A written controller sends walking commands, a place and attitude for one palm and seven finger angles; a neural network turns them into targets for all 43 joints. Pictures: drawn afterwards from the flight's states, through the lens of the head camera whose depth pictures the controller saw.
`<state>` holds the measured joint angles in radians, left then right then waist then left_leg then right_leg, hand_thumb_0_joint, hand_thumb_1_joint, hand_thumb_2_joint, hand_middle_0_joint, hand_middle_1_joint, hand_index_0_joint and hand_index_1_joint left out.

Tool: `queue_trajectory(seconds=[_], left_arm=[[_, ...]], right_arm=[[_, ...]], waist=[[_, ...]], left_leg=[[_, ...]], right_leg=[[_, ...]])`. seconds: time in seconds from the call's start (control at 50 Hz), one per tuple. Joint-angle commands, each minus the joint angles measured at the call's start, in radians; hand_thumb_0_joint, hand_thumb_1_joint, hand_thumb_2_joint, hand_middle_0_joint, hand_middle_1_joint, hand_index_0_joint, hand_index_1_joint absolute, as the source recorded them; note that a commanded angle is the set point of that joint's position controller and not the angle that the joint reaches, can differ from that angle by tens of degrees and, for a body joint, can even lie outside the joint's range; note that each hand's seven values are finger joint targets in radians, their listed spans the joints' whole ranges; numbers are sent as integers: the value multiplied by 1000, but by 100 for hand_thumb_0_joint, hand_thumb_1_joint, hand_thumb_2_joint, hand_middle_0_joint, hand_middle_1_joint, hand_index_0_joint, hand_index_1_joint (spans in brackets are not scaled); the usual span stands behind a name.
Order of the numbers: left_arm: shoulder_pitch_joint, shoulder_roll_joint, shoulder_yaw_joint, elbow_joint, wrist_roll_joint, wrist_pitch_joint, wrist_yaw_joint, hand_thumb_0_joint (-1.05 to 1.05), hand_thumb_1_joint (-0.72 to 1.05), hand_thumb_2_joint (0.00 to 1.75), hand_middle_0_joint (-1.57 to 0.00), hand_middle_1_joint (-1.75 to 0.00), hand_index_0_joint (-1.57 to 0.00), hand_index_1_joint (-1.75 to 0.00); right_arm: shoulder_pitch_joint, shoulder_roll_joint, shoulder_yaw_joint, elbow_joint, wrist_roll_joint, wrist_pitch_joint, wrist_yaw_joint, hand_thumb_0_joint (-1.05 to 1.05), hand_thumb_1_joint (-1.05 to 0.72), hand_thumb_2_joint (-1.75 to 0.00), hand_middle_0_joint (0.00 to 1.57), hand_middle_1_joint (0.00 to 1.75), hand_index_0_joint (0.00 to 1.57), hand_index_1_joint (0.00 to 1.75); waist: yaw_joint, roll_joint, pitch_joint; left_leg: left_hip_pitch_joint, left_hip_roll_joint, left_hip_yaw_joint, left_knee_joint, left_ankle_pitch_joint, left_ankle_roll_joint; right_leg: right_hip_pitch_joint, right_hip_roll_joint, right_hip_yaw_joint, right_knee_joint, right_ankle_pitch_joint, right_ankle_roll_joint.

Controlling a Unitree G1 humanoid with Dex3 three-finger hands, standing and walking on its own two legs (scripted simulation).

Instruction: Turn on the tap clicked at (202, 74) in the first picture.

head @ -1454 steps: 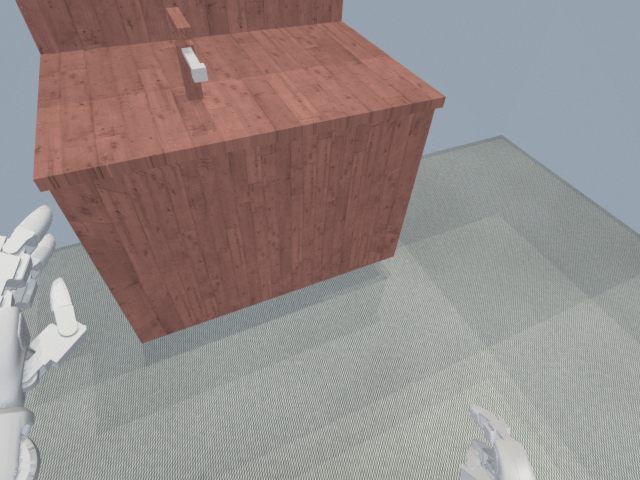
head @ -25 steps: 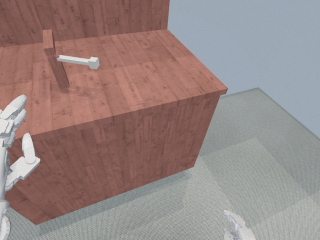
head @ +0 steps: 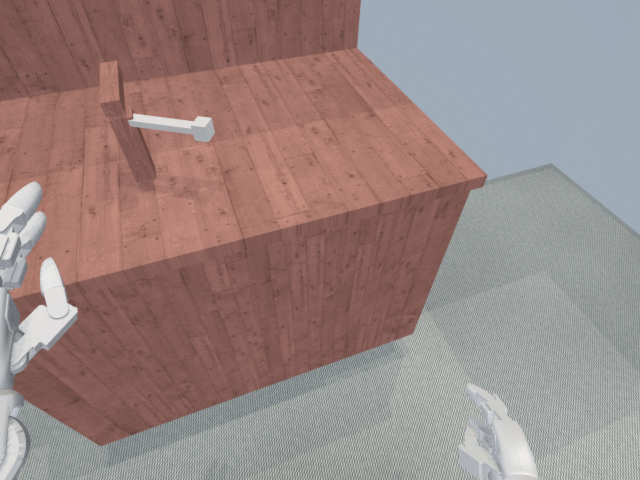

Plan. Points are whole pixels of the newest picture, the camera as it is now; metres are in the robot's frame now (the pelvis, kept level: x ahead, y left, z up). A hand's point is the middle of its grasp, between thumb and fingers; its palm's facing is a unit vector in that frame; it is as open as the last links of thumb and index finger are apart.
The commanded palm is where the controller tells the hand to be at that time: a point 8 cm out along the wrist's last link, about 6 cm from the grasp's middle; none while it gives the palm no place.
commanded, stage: shuffle to correct the standing spot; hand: left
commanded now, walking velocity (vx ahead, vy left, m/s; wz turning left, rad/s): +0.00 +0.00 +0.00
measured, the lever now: (203, 129) +0.59 +0.24 +0.12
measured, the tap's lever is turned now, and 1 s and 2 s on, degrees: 58 58 58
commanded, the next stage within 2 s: come to a stop and stand still in 1.08 s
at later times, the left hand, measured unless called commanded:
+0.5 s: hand (108, 278) +0.26 +0.23 +0.17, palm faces +0.42 -0.83 -0.37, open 7.4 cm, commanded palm +0.20 +0.27 +0.18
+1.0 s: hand (146, 236) +0.31 +0.21 +0.18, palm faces +0.47 -0.77 -0.44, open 7.4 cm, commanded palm +0.26 +0.24 +0.18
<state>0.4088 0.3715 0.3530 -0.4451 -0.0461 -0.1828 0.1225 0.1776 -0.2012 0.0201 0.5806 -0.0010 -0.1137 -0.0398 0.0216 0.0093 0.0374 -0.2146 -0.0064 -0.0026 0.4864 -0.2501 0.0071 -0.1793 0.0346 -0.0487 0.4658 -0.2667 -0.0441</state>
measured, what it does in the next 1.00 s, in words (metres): walks ahead: left foot, then right foot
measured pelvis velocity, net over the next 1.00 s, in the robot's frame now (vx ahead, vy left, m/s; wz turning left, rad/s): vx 0.11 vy -0.05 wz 0.05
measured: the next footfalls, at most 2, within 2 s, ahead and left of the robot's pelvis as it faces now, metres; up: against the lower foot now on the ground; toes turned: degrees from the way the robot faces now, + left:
left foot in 0.64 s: +0.19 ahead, +0.13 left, +0.00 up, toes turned +6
right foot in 0.86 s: +0.19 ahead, -0.14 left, +0.00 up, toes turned -2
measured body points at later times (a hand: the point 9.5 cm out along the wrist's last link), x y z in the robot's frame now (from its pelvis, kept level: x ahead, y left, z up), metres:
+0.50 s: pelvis +0.04 -0.01 -0.01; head +0.06 +0.00 +0.44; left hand +0.23 +0.28 +0.19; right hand +0.21 -0.24 -0.10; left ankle +0.03 +0.10 -0.69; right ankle -0.01 -0.09 -0.74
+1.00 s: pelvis +0.11 -0.05 -0.01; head +0.13 -0.05 +0.44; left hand +0.28 +0.25 +0.20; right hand +0.29 -0.25 -0.11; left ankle +0.13 +0.09 -0.66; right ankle +0.15 -0.14 -0.74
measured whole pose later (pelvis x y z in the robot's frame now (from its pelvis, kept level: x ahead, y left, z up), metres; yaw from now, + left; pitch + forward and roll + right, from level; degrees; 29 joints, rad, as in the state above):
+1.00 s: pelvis +0.11 -0.05 -0.01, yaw +3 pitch -2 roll +1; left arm 0.45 0.39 0.40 -0.55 -0.04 -0.18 0.12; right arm 0.21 -0.19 0.03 0.64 0.01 -0.07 -0.02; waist 0.04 -0.01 0.07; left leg -0.54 0.05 0.04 1.16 -0.43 -0.01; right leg -0.30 -0.02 -0.09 0.63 -0.30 -0.05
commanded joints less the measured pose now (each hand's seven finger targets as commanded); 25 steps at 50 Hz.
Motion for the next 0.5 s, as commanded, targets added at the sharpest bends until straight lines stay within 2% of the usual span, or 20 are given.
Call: queue_trajectory(seconds=[0.0,0.04,0.08,0.12,0.18,0.2,0.22,0.26,0.28,0.3,0.32,0.34,0.36,0.38,0.4,0.42,0.44,0.46,0.48], left_arm=[[-16,137,91,-143,-11,-35,15,0,90,90,-20,-30,-20,-30],[-29,136,82,-130,-12,-28,13,0,90,90,-20,-30,-20,-30],[-61,141,79,-149,-14,-22,14,0,90,90,-20,-30,-20,-30],[-97,146,76,-186,-14,-18,16,0,90,90,-20,-30,-20,-30],[-162,148,64,-223,-3,-21,24,0,90,90,-20,-30,-20,-30],[-190,161,69,-251,-2,-22,26,0,90,90,-20,-30,-20,-30],[-190,163,71,-256,2,-26,30,0,90,90,-20,-30,-20,-30],[-181,158,69,-268,8,-32,35,0,90,90,-20,-30,-20,-30],[-165,165,77,-265,10,-34,36,0,90,90,-20,-30,-20,-30],[-139,175,91,-251,11,-30,36,0,90,90,-20,-30,-20,-30],[-120,164,87,-245,9,-32,36,0,90,90,-20,-30,-20,-30],[-90,172,102,-239,8,-34,38,0,90,90,-20,-30,-20,-30],[-59,175,106,-229,2,-33,38,0,90,90,-20,-30,-20,-30],[-46,174,112,-220,-10,-33,39,0,90,90,-20,-30,-20,-30],[-13,154,105,-177,-19,-33,39,0,90,90,-20,-30,-20,-30],[-20,171,121,-219,-21,-47,41,0,90,90,-20,-30,-20,-30],[-12,190,141,-233,-21,-58,43,0,90,90,-20,-30,-20,-30],[-10,191,141,-250,-12,-65,46,0,90,90,-20,-30,-20,-30],[-29,182,131,-272,-10,-71,47,0,90,90,-20,-30,-20,-30]], right_arm=[[-72,-121,-43,-152,11,-35,-15,0,-90,-90,20,30,20,30],[-66,-125,-46,-145,8,-20,-19,0,-90,-90,20,30,20,30],[-75,-124,-47,-150,7,-9,-25,0,-90,-90,20,30,20,30],[-84,-123,-43,-154,9,-5,-32,0,-90,-90,20,30,20,30],[-89,-124,-42,-153,9,-2,-35,0,-90,-90,20,30,20,30],[-99,-124,-38,-155,11,-5,-38,0,-90,-90,20,30,20,30],[-92,-121,-37,-150,10,-7,-38,0,-90,-90,20,30,20,30],[-70,-121,-39,-147,9,-15,-34,0,-90,-90,20,30,20,30],[-68,-120,-38,-146,7,-15,-30,0,-90,-90,20,30,20,30],[-76,-118,-36,-149,8,-18,-27,0,-90,-90,20,30,20,30],[-71,-116,-37,-149,11,-15,-21,0,-90,-90,20,30,20,30],[-65,-116,-43,-151,14,-14,-17,0,-90,-90,20,30,20,30],[-58,-114,-52,-156,19,-11,-13,0,-90,-90,20,30,20,30],[-58,-107,-59,-160,27,-8,-9,0,-90,-90,20,30,20,30],[-62,-108,-61,-162,36,-9,-3,0,-90,-90,20,30,20,30],[-50,-116,-55,-151,31,-4,2,0,-90,-90,20,30,20,30],[-55,-109,-48,-146,30,1,2,0,-90,-90,20,30,20,30],[-66,-95,-36,-147,24,8,5,0,-90,-90,20,30,20,30],[-78,-82,-28,-149,19,11,8,0,-90,-90,20,30,20,30]], waist=[[-7,5,-164],[-11,-29,-170],[-12,-29,-147],[-15,6,-118],[-17,97,-77],[-20,140,-61],[-18,158,-68],[-15,199,-85],[-12,201,-96],[-10,172,-101],[-6,120,-119],[-1,50,-154],[1,-69,-178],[4,-191,-165],[7,-228,-119],[13,-155,-112],[22,-90,-68],[17,-59,-50],[10,-54,-33]], left_leg=[[61,79,-59,-40,374,6],[35,84,-62,-52,241,16],[8,87,-75,-66,64,37],[-15,93,-88,-69,-28,49],[-47,117,-153,-101,-143,70],[-42,129,-172,-121,-153,75],[-32,151,-211,-134,-154,88],[23,179,-260,-120,-22,106],[33,185,-253,-87,71,109],[19,174,-215,-44,143,98],[-28,158,-175,20,197,85],[-94,128,-113,129,251,66],[-206,74,-27,289,228,38],[-350,12,53,469,92,5],[-503,1,41,628,-211,-9],[-563,38,-8,669,-279,-8],[-574,74,-25,645,-276,-2],[-544,94,-10,588,-231,0],[-473,107,11,499,-172,4]], right_leg=[[64,-106,103,-63,364,17],[65,-105,94,-54,232,11],[29,-101,110,-65,47,2],[0,-98,118,-57,-56,-10],[-39,-70,96,8,-117,-16],[-62,-57,76,44,-104,-12],[-67,-46,51,77,-79,-7],[-86,-26,14,114,-18,-2],[-74,-28,9,93,0,-3],[-39,-35,18,72,38,-10],[34,-52,40,45,87,-25],[132,-91,98,35,153,-56],[226,-180,236,10,221,-115],[303,-293,388,-38,344,-196],[355,-372,477,-77,483,-255],[385,-390,439,-60,561,-264],[341,-387,389,-46,570,-248],[286,-359,331,-40,535,-228],[201,-326,271,-48,488,-205]])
